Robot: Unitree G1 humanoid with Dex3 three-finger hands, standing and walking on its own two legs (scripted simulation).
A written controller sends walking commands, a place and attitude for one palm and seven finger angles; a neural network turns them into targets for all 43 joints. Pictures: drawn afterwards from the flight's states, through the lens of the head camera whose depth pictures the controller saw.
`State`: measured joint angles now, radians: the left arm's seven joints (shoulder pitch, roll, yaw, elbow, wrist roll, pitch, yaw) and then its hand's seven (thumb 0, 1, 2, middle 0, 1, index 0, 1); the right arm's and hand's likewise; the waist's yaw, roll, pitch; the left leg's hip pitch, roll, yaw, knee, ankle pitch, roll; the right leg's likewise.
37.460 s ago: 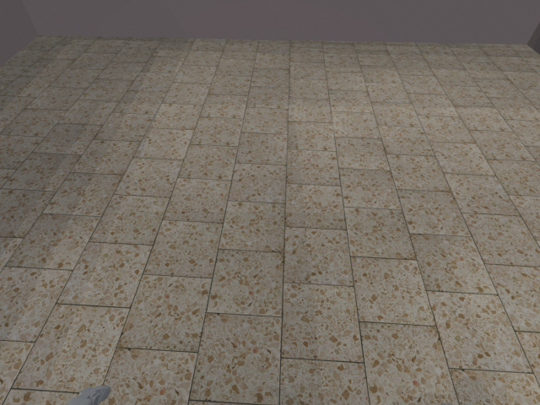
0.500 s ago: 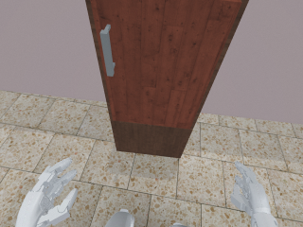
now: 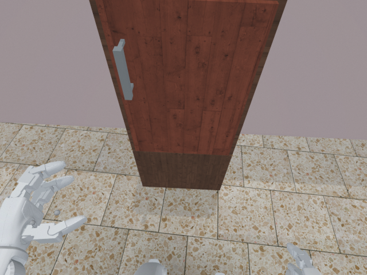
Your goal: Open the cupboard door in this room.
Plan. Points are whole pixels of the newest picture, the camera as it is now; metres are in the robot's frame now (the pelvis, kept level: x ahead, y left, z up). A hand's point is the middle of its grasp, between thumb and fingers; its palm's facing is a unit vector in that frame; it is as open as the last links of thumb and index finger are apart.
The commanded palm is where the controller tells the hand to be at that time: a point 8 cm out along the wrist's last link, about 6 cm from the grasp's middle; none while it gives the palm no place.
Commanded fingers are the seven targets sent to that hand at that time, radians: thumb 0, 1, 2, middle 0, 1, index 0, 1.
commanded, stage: raise the hand with hooked fingers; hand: left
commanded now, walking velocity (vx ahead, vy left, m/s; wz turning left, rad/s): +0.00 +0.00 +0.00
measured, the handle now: (125, 71) +0.59 +0.19 +0.11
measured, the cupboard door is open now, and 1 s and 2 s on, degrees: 0 0 0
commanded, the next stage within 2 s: move the hooked fingers beside the handle in 1.18 s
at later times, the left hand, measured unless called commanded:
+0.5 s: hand (31, 183) +0.26 +0.30 +0.10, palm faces +0.02 -1.00 -0.03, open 13.9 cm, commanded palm +0.24 +0.35 +0.11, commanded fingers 0.00 -0.50 0.30 -0.30 -1.20 -0.30 -1.20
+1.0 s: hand (33, 163) +0.29 +0.29 +0.12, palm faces +0.03 -1.00 -0.03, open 14.0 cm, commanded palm +0.26 +0.34 +0.12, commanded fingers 0.00 -0.50 0.30 -0.30 -1.20 -0.30 -1.20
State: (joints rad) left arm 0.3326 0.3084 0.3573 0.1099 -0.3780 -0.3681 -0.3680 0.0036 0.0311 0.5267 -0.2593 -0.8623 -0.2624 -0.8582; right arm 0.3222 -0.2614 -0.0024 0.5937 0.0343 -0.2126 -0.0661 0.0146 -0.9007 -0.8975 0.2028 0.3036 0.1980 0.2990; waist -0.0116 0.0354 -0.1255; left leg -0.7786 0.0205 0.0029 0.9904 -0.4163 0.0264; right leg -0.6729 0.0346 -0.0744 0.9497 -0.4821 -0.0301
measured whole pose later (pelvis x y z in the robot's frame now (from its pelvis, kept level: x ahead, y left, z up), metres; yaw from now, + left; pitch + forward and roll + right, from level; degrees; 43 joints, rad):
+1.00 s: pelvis +0.00 +0.02 +0.03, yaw +0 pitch +6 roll -3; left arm -0.05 0.43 0.42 0.38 -0.35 -0.19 -0.49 -0.01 -0.50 0.30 -0.30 -1.20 -0.30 -1.20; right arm 0.31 -0.28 0.04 0.56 0.05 -0.19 -0.08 0.01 -0.90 -0.90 0.20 0.30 0.20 0.30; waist 0.00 0.02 -0.07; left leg -0.56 0.00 0.02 0.79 -0.34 0.05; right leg -0.44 0.02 -0.06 0.73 -0.39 -0.01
